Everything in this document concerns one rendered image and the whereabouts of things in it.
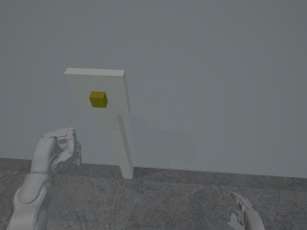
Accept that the left robot forearm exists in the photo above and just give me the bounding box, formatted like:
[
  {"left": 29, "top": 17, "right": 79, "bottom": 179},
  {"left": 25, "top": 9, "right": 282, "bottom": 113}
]
[{"left": 7, "top": 172, "right": 55, "bottom": 230}]

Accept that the left robot hand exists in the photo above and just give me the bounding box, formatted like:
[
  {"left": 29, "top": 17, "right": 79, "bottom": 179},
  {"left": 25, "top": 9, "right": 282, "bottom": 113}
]
[{"left": 30, "top": 127, "right": 82, "bottom": 179}]

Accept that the button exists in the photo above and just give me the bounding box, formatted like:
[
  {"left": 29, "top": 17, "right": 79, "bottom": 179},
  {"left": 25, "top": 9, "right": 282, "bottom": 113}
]
[{"left": 89, "top": 91, "right": 108, "bottom": 108}]

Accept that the panel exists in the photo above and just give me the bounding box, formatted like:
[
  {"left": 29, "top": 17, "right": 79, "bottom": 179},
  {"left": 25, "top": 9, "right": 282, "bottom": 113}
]
[{"left": 64, "top": 68, "right": 134, "bottom": 179}]

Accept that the right robot hand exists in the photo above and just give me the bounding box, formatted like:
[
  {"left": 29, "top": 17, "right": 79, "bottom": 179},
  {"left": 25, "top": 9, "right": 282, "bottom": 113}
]
[{"left": 227, "top": 192, "right": 266, "bottom": 230}]

